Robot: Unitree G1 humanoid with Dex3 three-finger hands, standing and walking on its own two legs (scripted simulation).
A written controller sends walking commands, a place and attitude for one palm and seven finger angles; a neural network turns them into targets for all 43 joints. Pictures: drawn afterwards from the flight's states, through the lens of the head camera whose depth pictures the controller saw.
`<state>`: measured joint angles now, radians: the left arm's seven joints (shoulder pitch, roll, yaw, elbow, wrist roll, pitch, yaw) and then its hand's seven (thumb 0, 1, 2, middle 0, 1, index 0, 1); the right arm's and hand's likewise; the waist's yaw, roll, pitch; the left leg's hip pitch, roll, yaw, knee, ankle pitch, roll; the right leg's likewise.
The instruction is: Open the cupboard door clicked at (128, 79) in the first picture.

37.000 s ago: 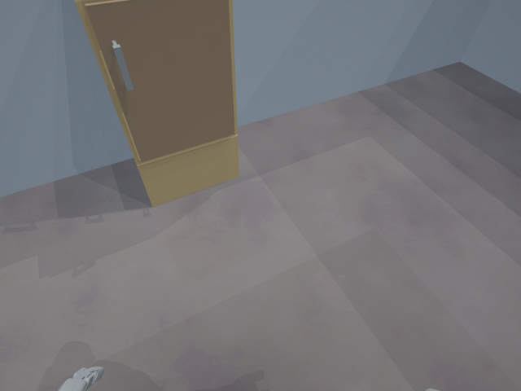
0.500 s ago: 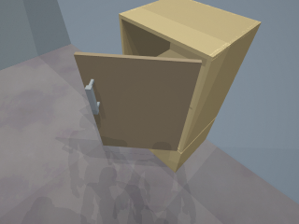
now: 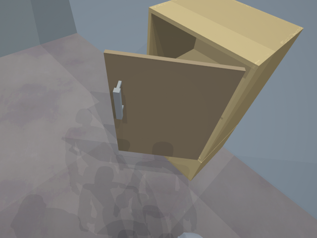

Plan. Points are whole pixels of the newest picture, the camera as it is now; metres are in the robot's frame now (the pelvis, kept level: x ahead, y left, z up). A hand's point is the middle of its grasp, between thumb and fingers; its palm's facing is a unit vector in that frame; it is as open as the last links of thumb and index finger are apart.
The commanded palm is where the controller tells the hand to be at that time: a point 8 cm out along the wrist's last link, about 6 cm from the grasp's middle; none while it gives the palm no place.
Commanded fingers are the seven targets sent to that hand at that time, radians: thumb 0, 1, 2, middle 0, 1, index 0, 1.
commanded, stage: come to a stop and stand still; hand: left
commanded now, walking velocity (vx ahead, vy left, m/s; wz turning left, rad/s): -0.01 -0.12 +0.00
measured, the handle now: (119, 100) +0.55 +0.16 -0.04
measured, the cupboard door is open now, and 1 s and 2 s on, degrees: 40 40 40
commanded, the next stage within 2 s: look again from close up in 1.78 s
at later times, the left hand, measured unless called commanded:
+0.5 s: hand out of the picture +0.03 +0.14 -0.17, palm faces -0.04 -0.96 -0.27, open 7.3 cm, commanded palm none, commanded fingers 0.00 0.90 0.90 -0.20 -0.30 -0.20 -0.30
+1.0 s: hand out of the picture -0.06 +0.05 -0.17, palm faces +0.02 -0.98 -0.19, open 7.4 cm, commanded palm none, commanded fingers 0.00 0.90 0.90 -0.20 -0.30 -0.20 -0.30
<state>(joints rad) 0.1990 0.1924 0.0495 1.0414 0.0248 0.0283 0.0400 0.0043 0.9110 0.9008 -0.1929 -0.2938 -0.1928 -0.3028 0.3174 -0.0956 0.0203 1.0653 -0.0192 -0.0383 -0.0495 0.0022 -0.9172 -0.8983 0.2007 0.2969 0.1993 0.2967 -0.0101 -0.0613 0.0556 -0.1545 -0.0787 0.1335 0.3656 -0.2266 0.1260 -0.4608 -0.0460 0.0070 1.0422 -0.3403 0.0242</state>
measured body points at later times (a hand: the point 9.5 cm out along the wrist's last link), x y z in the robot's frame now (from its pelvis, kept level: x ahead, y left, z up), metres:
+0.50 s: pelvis -0.02 -0.04 -0.01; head -0.03 -0.07 +0.44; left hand +0.03 +0.19 -0.15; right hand -0.04 -0.25 -0.19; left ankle -0.01 +0.03 -0.74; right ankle -0.05 -0.16 -0.74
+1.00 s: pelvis -0.03 -0.10 +0.00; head -0.02 -0.13 +0.45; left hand -0.06 +0.10 -0.15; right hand -0.07 -0.31 -0.18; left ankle -0.01 +0.03 -0.74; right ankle -0.05 -0.16 -0.74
